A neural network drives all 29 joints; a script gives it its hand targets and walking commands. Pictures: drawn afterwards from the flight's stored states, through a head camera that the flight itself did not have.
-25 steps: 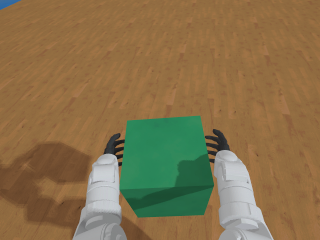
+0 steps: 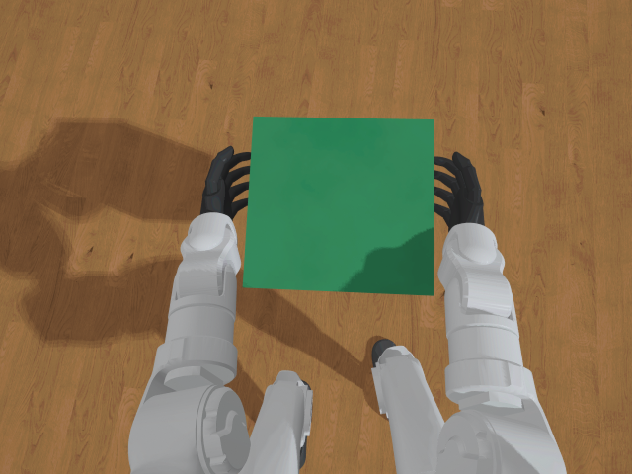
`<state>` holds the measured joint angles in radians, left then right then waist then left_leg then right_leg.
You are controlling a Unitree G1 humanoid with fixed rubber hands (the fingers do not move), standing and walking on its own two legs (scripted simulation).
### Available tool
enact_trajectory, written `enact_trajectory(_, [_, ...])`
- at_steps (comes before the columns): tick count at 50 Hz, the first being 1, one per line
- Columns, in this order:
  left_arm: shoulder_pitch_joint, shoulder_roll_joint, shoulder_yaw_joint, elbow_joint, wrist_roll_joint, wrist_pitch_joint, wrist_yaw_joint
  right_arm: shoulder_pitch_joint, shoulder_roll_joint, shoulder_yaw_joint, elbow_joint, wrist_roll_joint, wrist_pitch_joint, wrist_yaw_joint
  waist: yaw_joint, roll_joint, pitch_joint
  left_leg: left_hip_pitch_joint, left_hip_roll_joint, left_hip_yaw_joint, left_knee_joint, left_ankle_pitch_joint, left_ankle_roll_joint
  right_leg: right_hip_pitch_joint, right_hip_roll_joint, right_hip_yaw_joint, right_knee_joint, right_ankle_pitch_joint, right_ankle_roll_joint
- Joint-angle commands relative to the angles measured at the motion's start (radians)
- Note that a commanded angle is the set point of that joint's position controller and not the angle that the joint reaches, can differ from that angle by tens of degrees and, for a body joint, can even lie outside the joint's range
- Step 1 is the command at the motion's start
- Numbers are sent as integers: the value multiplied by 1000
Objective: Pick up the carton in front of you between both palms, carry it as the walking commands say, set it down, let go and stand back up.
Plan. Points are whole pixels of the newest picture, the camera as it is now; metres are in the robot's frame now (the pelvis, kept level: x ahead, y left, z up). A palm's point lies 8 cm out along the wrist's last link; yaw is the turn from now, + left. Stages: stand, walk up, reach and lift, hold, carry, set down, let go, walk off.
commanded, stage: set down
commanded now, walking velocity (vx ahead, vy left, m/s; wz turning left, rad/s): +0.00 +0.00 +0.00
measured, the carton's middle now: (338, 220) +0.44 -0.03 -0.16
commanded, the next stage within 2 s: none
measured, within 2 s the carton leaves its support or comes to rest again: rests again in 1.78 s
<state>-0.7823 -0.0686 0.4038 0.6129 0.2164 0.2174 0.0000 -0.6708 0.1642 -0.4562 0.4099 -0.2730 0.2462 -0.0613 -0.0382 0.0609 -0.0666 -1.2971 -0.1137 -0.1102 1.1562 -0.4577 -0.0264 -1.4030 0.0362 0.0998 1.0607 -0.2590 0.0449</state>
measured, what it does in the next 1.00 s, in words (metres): lowers itself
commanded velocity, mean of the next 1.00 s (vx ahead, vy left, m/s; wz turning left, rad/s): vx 0.00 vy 0.00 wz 0.00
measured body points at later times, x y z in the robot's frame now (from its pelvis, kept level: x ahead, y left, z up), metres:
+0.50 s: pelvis -0.02 +0.00 -0.12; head +0.27 -0.02 +0.22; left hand +0.50 +0.08 -0.23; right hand +0.44 -0.21 -0.23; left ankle +0.03 +0.13 -0.63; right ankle +0.11 -0.13 -0.63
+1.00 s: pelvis -0.04 +0.00 -0.22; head +0.32 -0.03 +0.04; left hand +0.54 +0.06 -0.37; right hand +0.46 -0.23 -0.38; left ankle +0.03 +0.13 -0.63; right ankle +0.11 -0.13 -0.63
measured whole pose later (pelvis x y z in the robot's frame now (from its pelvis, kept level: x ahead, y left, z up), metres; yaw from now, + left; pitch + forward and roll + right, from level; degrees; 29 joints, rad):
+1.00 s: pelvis -0.04 +0.00 -0.22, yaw +3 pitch +47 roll +2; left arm -1.48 0.20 0.23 1.01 0.12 0.26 0.10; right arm -1.24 -0.03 -0.59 0.63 -0.21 0.31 -0.10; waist -0.16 0.06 0.13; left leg -2.15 -0.21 -0.07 1.97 -0.64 -0.07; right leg -2.26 0.08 0.12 1.85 -0.40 0.10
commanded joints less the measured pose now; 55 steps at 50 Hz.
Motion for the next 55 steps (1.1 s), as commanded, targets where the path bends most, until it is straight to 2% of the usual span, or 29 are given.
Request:
enact_trajectory(1, [-506,-985,-553,67,-87,17,-241,-571,873,608,110,84,18,262,-44,-16,-934,82,-57,86,-114,230,-16,685,95,-136,71,256,-24])
enact_trajectory(6, [-544,-956,-494,115,-68,32,-230,-597,845,523,181,66,40,293,-61,-2,-903,-5,-59,87,-47,243,-19,506,95,-146,142,256,-26])
enact_trajectory(14, [-656,-888,-505,132,-95,-15,-171,-677,797,480,217,96,9,272,-81,14,-1014,-128,-78,107,101,287,-32,352,97,-151,283,318,-6])
enact_trajectory(22, [-812,-835,-529,134,-137,-16,-139,-821,754,483,184,142,16,232,-101,11,-1126,-250,-102,144,251,188,-28,303,98,-163,408,271,18])
enact_trajectory(37, [-1054,-688,-424,287,-153,11,-135,-1095,647,396,200,154,45,192,-142,-17,-1065,-516,-112,186,460,3,-1,220,85,-194,592,152,40])
enact_trajectory(44, [-1145,-619,-420,332,-170,12,-120,-1193,564,348,207,164,37,194,-172,5,-1037,-559,-107,190,546,-11,0,147,71,-208,680,150,40])
enact_trajectory(53, [-1258,-560,-496,336,-232,6,-96,-1294,467,326,204,218,19,208,-222,52,-1038,-529,-91,184,662,51,-2,77,47,-222,799,213,41])
enact_trajectory(55, [-1282,-548,-510,333,-240,6,-94,-1331,447,314,196,235,16,218,-244,96,-985,-502,-83,177,685,63,-2,-31,41,-225,809,199,40])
